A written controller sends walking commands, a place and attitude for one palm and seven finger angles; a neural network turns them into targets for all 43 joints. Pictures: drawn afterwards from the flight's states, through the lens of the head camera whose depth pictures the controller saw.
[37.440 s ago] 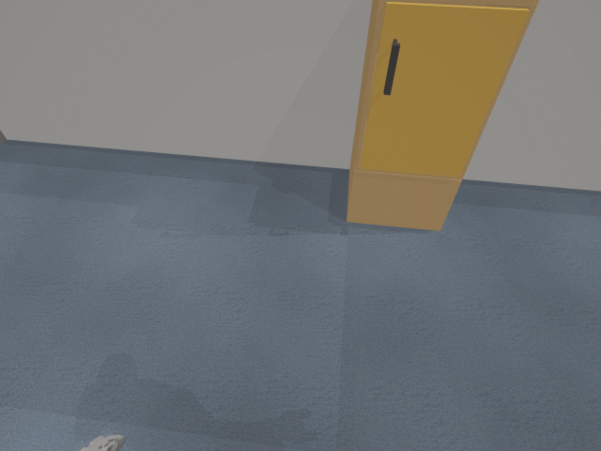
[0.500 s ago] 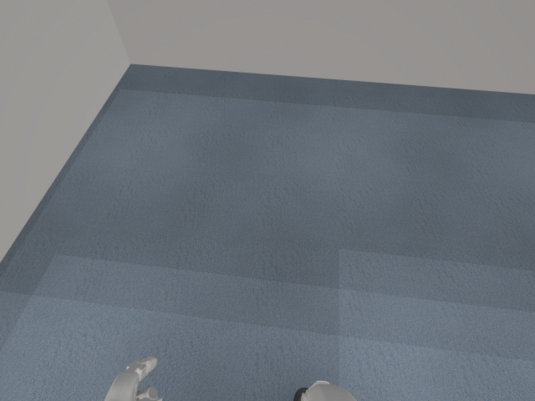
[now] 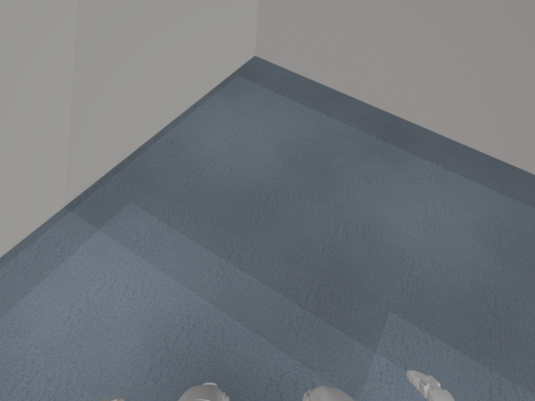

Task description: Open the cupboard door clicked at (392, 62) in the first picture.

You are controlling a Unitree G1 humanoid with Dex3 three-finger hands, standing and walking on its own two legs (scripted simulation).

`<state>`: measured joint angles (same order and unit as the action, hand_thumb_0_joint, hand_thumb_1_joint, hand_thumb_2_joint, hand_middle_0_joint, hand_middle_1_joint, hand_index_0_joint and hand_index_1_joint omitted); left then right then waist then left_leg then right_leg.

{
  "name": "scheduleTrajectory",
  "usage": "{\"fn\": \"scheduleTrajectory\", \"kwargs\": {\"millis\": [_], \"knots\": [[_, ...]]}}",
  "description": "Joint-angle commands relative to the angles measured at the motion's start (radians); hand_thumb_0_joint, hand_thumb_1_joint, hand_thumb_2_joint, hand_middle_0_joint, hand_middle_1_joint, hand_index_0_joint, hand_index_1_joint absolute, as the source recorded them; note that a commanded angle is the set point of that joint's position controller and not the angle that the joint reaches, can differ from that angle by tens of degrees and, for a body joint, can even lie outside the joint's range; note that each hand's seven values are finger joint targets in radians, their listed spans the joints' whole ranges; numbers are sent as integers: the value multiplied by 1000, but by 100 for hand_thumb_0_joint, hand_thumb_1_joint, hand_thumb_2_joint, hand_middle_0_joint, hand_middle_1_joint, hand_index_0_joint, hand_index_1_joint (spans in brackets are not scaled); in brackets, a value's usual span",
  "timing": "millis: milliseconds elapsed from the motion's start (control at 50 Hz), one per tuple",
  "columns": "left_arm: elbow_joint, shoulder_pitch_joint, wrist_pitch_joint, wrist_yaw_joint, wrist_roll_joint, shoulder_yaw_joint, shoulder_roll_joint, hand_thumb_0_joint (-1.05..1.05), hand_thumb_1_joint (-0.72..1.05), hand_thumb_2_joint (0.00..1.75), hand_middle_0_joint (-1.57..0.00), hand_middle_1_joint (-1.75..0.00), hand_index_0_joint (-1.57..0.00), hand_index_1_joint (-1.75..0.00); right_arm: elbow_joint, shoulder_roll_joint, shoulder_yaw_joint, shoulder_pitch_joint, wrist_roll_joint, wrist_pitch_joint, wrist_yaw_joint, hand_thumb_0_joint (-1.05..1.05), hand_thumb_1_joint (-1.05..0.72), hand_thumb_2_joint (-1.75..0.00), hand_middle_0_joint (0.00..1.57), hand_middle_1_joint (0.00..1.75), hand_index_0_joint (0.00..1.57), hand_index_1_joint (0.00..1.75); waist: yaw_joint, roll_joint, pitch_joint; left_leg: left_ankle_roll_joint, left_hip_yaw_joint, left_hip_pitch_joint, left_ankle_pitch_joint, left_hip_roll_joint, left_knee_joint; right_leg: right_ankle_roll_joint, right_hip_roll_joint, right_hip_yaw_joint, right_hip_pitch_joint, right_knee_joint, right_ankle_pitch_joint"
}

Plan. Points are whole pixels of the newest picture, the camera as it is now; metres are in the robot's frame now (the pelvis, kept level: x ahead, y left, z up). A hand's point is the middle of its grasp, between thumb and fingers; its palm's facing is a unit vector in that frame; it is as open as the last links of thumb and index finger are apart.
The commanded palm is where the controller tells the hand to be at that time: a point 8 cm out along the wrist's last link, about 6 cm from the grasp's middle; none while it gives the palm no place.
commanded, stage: turn to face it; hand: left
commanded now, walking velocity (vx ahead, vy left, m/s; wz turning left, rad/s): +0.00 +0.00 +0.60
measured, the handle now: out of the picture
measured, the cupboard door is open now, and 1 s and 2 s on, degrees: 45 45 45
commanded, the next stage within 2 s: none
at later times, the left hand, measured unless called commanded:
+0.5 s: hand out of the picture +0.05 +0.14 -0.13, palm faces +0.27 -0.92 -0.29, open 7.4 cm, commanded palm none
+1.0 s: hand out of the picture -0.10 +0.15 -0.16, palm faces +0.61 -0.75 -0.26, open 7.4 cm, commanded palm none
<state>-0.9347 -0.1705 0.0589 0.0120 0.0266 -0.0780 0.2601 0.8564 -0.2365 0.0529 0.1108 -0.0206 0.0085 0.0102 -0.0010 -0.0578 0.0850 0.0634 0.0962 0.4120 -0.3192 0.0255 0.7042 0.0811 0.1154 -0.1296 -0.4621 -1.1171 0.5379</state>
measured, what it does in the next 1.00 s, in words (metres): steps on the spot, turning left: right foot, then left foot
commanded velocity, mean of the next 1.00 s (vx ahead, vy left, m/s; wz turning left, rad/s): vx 0.00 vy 0.00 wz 0.60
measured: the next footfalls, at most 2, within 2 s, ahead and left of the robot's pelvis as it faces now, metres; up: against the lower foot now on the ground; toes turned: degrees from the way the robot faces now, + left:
right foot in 0.40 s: +0.06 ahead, -0.16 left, +0.00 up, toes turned +11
left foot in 0.86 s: -0.03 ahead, +0.05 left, +0.00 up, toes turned +38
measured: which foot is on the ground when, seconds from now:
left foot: down 0.00-0.40, up 0.42-0.84, down 0.86-1.00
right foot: up 0.00-0.38, down 0.40-0.86, up 0.88-1.00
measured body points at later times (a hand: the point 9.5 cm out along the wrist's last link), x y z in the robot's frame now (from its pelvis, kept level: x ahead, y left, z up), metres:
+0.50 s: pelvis +0.01 -0.07 +0.02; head +0.07 -0.09 +0.46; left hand +0.04 +0.19 -0.11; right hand +0.12 -0.32 -0.15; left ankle -0.01 +0.06 -0.65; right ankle +0.02 -0.17 -0.72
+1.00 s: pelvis +0.00 -0.06 +0.01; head +0.03 -0.01 +0.46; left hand -0.13 +0.19 -0.14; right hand +0.25 -0.19 -0.12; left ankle -0.06 +0.02 -0.72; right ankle +0.04 -0.19 -0.65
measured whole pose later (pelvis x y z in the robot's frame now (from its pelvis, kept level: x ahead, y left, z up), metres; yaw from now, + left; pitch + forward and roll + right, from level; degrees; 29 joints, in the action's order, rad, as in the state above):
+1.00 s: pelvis +0.00 -0.06 +0.01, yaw +36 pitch +1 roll +0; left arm -0.94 -0.20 0.08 0.01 0.02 -0.08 0.27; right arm 0.89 -0.22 0.05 0.10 -0.02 0.03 0.01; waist -0.02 -0.05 0.10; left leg 0.04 0.05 0.30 -0.30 -0.02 0.58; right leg 0.08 0.12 -0.07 -0.46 -1.12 0.47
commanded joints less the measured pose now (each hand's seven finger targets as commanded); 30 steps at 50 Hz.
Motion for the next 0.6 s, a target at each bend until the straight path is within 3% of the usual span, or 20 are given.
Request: {"fn": "scheduleTrajectory", "kwargs": {"millis": [0,40,100,200,260,300,320,340,360,380,400,420,440,460,500,580], "knots": [[91,-7,-32,-3,0,-16,67,0,90,90,-20,-30,-20,-30,-27,-196,42,98,2,-6,-32,0,-90,-90,20,30,20,30,18,199,-184,59,-315,-295,537,238,-338,28,-6,150,-184,-167,-178],[73,-33,-31,-6,-2,-15,69,0,90,90,-20,-30,-20,-30,-27,-189,40,90,7,-12,-32,0,-90,-90,20,30,20,30,5,156,-194,55,-281,-297,500,209,-350,36,-13,144,-154,-130,-221],[76,-30,-28,-1,-6,-12,69,0,90,90,-20,-30,-20,-30,-7,-187,43,115,6,-11,-28,0,-90,-90,20,30,20,30,10,138,-184,76,-321,-300,433,209,-371,42,-21,149,-140,-58,-217],[101,24,-28,3,-12,-4,59,0,90,90,-20,-30,-20,-30,15,-194,55,129,-3,5,-19,0,-90,-90,20,30,20,30,31,175,-134,104,-396,-248,267,205,-390,35,-43,133,-82,147,-141],[110,24,-32,6,-17,2,51,0,90,90,-20,-30,-20,-30,17,-193,62,120,-7,15,-17,0,-90,-90,20,30,20,30,33,213,-141,102,-437,-203,256,189,-368,16,-78,119,22,311,-104],[98,-23,-37,10,-22,0,52,0,90,90,-20,-30,-20,-30,11,-197,68,90,-6,22,-16,0,-90,-90,20,30,20,30,14,231,-145,89,-457,-144,265,169,-345,0,-108,106,134,427,-127],[87,-62,-41,12,-23,-2,58,0,90,90,-20,-30,-20,-30,3,-192,70,71,-1,24,-16,0,-90,-90,20,30,20,30,-4,221,-156,74,-458,-92,243,148,-318,-6,-116,103,222,519,-194],[76,-120,-50,16,-22,-9,80,0,90,90,-20,-30,-20,-30,-8,-177,69,42,6,25,-14,0,-90,-90,20,30,20,30,-38,176,-170,40,-436,-15,186,109,-265,-12,-100,112,348,666,-287],[72,-155,-61,24,-9,-24,143,0,90,90,-20,-30,-20,-30,-17,-115,64,54,15,27,-9,0,-90,-90,20,30,20,30,-53,-12,-186,-28,-340,146,-5,6,-116,-59,73,271,499,835,-212],[86,-140,-62,30,5,-37,232,0,90,90,-20,-30,-20,-30,-38,-62,56,51,15,25,-6,0,-90,-90,20,30,20,30,-64,-299,-155,-109,-129,280,-268,-133,183,-174,360,552,480,903,-250],[97,-97,-60,32,-5,-22,210,0,90,90,-20,-30,-20,-30,-27,-122,64,43,1,29,-1,0,-90,-90,20,30,20,30,-42,-203,-125,-94,-175,223,-281,-66,389,-215,391,495,319,879,-336],[113,-10,-68,34,-9,-6,126,0,90,90,-20,-30,-20,-30,8,-116,66,83,-4,39,3,0,-90,-90,20,30,20,30,16,-150,-84,-97,-205,213,-176,-35,478,-197,296,379,271,866,-378],[125,27,-66,35,-11,-6,108,0,90,90,-20,-30,-20,-30,26,-89,68,106,1,49,6,0,-90,-90,20,30,20,30,36,-154,-94,-111,-169,203,-136,-28,519,-176,252,321,274,838,-456],[125,42,-67,30,-15,5,88,0,90,90,-20,-30,-20,-30,40,-87,61,100,1,55,11,0,-90,-90,20,30,20,30,48,-132,-66,-124,-142,193,-77,-9,551,-165,199,206,265,802,-553],[118,6,-76,26,-15,9,72,0,90,90,-20,-30,-20,-30,40,-71,54,90,4,56,16,0,-90,-90,20,30,20,30,38,-138,-73,-137,-112,199,-35,-9,535,-147,170,110,312,772,-694],[91,-94,-78,28,-10,-3,94,0,90,90,-20,-30,-20,-30,28,-60,43,13,6,57,15,0,-90,-90,20,30,20,30,-13,-90,-98,-152,-71,197,-74,4,385,-165,210,85,446,738,-817]]}}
